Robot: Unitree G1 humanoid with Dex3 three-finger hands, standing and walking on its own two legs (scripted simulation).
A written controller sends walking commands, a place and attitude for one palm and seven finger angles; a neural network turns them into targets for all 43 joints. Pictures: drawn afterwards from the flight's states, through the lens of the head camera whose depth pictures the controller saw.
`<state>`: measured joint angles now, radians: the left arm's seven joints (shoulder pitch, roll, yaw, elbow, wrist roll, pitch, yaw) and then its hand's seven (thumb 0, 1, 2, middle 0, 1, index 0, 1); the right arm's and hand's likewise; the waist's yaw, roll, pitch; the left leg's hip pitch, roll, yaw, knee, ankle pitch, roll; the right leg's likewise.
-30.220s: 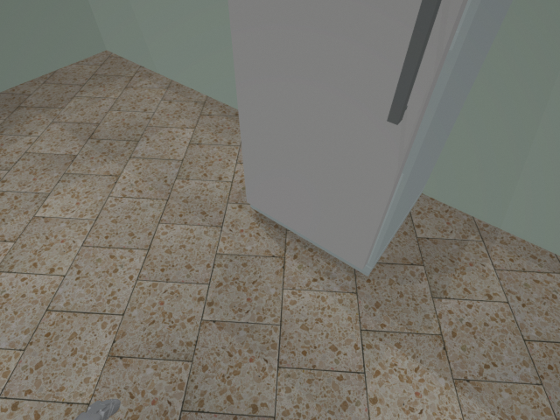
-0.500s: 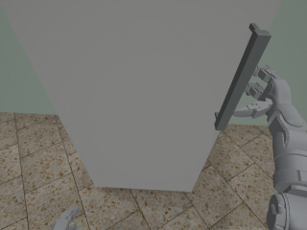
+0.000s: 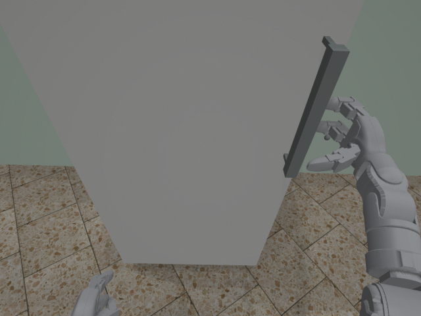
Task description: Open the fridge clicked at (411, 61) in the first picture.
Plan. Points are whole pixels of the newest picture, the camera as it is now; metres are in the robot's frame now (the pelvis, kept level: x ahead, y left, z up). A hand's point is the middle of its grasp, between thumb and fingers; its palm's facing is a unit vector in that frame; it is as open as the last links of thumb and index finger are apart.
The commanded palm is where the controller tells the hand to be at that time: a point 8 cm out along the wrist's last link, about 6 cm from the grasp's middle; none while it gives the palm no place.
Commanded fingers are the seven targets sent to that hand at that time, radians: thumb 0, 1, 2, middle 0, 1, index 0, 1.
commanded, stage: slide the fingers in behind the handle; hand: right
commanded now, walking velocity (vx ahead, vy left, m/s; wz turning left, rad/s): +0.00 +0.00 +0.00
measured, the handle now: (305, 116) +0.47 -0.16 +0.17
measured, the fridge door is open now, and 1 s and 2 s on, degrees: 0 0 0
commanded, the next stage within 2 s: move the hooked fingers beside the handle in 0.44 s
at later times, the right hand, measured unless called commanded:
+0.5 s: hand (324, 135) +0.40 -0.17 +0.19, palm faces +0.01 +1.00 -0.02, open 14.1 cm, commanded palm +0.38 -0.20 +0.18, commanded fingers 0.00 0.50 -0.30 0.30 1.20 0.30 1.20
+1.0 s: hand (322, 133) +0.40 -0.17 +0.18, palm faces -0.02 +1.00 -0.01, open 14.1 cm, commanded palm +0.38 -0.22 +0.18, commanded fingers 0.00 0.50 -0.30 0.30 1.20 0.30 1.20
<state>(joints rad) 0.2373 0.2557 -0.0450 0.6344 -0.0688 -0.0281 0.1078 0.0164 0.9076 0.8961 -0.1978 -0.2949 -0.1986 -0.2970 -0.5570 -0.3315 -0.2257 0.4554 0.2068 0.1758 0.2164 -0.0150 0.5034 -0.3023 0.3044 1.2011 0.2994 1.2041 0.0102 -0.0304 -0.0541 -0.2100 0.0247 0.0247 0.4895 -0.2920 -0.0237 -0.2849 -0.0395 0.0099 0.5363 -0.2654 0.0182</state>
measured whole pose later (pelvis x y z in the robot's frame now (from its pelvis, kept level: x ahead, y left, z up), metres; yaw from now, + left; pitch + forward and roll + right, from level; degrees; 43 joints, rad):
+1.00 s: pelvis +0.00 +0.00 +0.00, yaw +0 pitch +1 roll +1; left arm 0.23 0.24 -0.06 0.66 -0.06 -0.05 0.10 0.02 0.91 0.90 -0.20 -0.29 -0.20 -0.30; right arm -0.61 -0.32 -0.20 0.52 0.19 0.15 0.18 -0.01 0.50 -0.30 0.30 1.20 0.27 1.23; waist 0.01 -0.03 -0.05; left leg -0.20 0.03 0.03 0.48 -0.29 -0.02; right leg -0.28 -0.03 0.01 0.51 -0.25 0.02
